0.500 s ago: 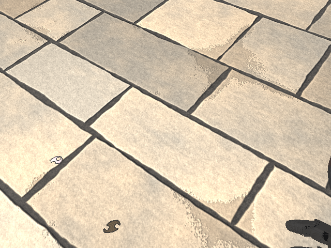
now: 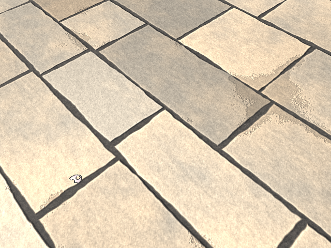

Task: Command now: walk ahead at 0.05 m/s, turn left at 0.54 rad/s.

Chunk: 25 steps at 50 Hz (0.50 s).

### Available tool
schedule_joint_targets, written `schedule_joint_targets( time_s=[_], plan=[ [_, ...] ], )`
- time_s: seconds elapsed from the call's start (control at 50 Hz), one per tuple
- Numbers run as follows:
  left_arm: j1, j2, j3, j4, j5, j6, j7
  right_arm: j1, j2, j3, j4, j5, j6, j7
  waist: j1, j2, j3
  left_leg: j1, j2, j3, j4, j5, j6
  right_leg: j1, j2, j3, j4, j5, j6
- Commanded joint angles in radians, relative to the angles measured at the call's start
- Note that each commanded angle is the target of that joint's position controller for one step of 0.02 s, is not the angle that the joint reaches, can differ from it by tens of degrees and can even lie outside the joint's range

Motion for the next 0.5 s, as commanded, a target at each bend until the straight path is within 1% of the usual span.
schedule_joint_targets(
  time_s=[0.02,0.04,0.06,0.08,0.1,0.12,0.14,0.18,0.22,0.28,0.3,0.32,0.34,0.36,0.38,0.4,0.42,0.44,0.46,0.48,0.5],
  plan=[
    [0.069,0.151,0.048,-0.067,0.015,-0.002,0.003,0.099,-0.15,-0.036,-0.067,-0.002,-0.013,-0.001,0.017,-0.202,-0.168,-0.261,0.06,0.038,0.453,-0.202,-0.066,0.338,-0.431,0.419,-0.138,0.485,-0.285],
    [0.031,0.12,0.041,-0.069,0.005,0.0,0.001,0.083,-0.16,-0.047,-0.052,0.006,0.002,-0.005,0.015,-0.144,-0.134,-0.272,0.081,0.05,0.507,-0.134,-0.088,0.305,-0.358,0.293,-0.128,0.426,-0.242],
    [0.0,0.112,0.037,-0.073,-0.002,0.005,0.003,0.076,-0.147,-0.048,-0.049,0.007,0.018,-0.011,0.011,-0.13,-0.115,-0.276,0.094,0.061,0.528,-0.082,-0.104,0.277,-0.313,0.22,-0.132,0.361,-0.212],
    [-0.015,0.116,0.037,-0.069,-0.006,0.009,0.005,0.065,-0.124,-0.044,-0.057,0.007,0.029,-0.01,0.012,-0.141,-0.096,-0.268,0.1,0.079,0.537,-0.039,-0.118,0.243,-0.294,0.169,-0.142,0.366,-0.21],
    [-0.016,0.121,0.038,-0.064,-0.002,0.013,0.008,0.053,-0.098,-0.037,-0.069,0.009,0.034,-0.007,0.015,-0.156,-0.083,-0.25,0.103,0.108,0.511,-0.007,-0.126,0.217,-0.266,0.115,-0.157,0.364,-0.21],
    [-0.009,0.123,0.041,-0.058,0.001,0.018,0.011,0.035,-0.08,-0.032,-0.083,0.011,0.035,-0.005,0.024,-0.177,-0.084,-0.245,0.105,0.129,0.473,0.013,-0.132,0.226,-0.257,0.085,-0.165,0.357,-0.215],
    [0.002,0.126,0.044,-0.053,0.002,0.022,0.015,0.013,-0.068,-0.028,-0.098,0.011,0.035,-0.003,0.038,-0.192,-0.09,-0.249,0.113,0.14,0.429,0.021,-0.136,0.251,-0.266,0.072,-0.169,0.357,-0.227],
    [0.013,0.141,0.052,-0.044,0.0,0.028,0.019,-0.023,-0.057,-0.022,-0.124,0.007,0.033,0.004,0.056,-0.199,-0.111,-0.224,0.139,0.151,0.336,0.026,-0.134,0.283,-0.293,0.055,-0.167,0.356,-0.242],
    [0.003,0.164,0.062,-0.041,-0.005,0.032,0.017,-0.04,-0.048,-0.016,-0.141,0.003,0.033,0.015,0.063,-0.2,-0.127,-0.154,0.156,0.174,0.237,0.036,-0.12,0.271,-0.31,0.025,-0.166,0.347,-0.245],
    [-0.004,0.186,0.072,-0.03,-0.018,0.035,0.006,-0.038,-0.063,-0.022,-0.155,0.003,0.038,0.029,0.065,-0.213,-0.127,-0.067,0.152,0.216,0.111,0.052,-0.09,0.254,-0.33,-0.003,-0.157,0.313,-0.239],
    [-0.005,0.19,0.075,-0.025,-0.024,0.035,0.003,-0.034,-0.068,-0.025,-0.159,0.003,0.041,0.034,0.062,-0.215,-0.122,-0.047,0.15,0.226,0.062,0.064,-0.076,0.254,-0.337,-0.006,-0.146,0.295,-0.231],
    [-0.013,0.194,0.076,-0.022,-0.033,0.034,0.001,-0.021,-0.068,-0.028,-0.159,0.004,0.042,0.039,0.049,-0.21,-0.118,-0.013,0.146,0.238,-0.01,0.101,-0.057,0.247,-0.338,-0.016,-0.124,0.274,-0.215],
    [-0.025,0.194,0.077,-0.018,-0.044,0.035,0.001,0.014,-0.064,-0.032,-0.148,0.003,0.043,0.043,0.024,-0.199,-0.116,0.05,0.13,0.261,-0.12,0.181,-0.03,0.224,-0.328,-0.041,-0.085,0.239,-0.186],
    [0.001,0.172,0.073,-0.002,-0.049,0.035,0.0,0.054,-0.074,-0.04,-0.133,0.0,0.042,0.041,0.012,-0.169,-0.117,0.142,0.106,0.257,-0.221,0.262,0.002,0.172,-0.297,-0.081,-0.018,0.161,-0.134],
    [0.053,0.129,0.064,0.016,-0.032,0.034,-0.004,0.084,-0.133,-0.058,-0.132,-0.001,0.038,0.03,0.021,-0.01,-0.107,0.274,0.188,0.106,-0.303,0.474,0.054,0.024,-0.227,-0.173,0.154,-0.025,-0.041],
    [0.045,0.071,0.04,-0.032,0.026,0.037,-0.009,0.079,-0.253,-0.079,-0.166,-0.006,0.032,0.013,0.054,0.322,-0.091,0.375,0.462,-0.268,-0.301,0.845,0.216,-0.272,-0.077,-0.221,0.462,-0.526,0.068],
    [-0.068,0.118,0.055,-0.06,0.007,0.033,0.004,0.098,-0.232,-0.07,-0.178,-0.052,0.008,0.025,-0.042,0.234,-0.146,0.275,0.517,-0.342,-0.352,0.755,0.345,-0.302,-0.035,-0.05,0.626,-0.563,0.065],
    [-0.083,0.147,0.065,-0.056,-0.018,0.037,0.012,0.056,-0.205,-0.059,-0.171,-0.055,-0.011,0.028,-0.015,0.151,-0.101,0.237,0.458,-0.255,-0.367,0.643,0.307,-0.306,-0.054,-0.018,0.679,-0.479,0.05],
    [-0.061,0.15,0.071,-0.039,-0.02,0.042,0.019,-0.002,-0.176,-0.054,-0.17,-0.032,-0.019,0.021,0.018,0.114,-0.072,0.219,0.399,-0.194,-0.364,0.562,0.248,-0.312,-0.065,-0.008,0.662,-0.384,0.042],
    [-0.043,0.152,0.075,-0.021,-0.013,0.047,0.026,-0.038,-0.141,-0.041,-0.176,-0.012,-0.017,0.015,0.031,0.101,-0.069,0.216,0.367,-0.161,-0.358,0.545,0.212,-0.307,-0.07,-0.002,0.646,-0.328,0.048],
    [-0.027,0.15,0.077,-0.017,-0.007,0.047,0.027,-0.058,-0.133,-0.034,-0.179,-0.005,-0.014,0.008,0.045,0.111,-0.074,0.19,0.344,-0.14,-0.355,0.583,0.205,-0.272,-0.059,-0.006,0.657,-0.279,0.057]
  ],
)
Keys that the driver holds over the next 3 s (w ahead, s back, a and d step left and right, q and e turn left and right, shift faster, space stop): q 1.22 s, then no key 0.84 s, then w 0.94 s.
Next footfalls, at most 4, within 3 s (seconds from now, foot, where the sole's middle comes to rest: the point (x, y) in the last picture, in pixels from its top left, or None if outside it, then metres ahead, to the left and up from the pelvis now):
0.38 left None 0.03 0.14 -0.77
0.88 right None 0.12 -0.06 -0.77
1.30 left None -0.06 0.14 -0.77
1.70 right None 0.11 -0.02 -0.77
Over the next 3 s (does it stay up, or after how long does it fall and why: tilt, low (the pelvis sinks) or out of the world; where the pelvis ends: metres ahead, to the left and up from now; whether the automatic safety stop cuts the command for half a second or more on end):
stays up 0.21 0.32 0.01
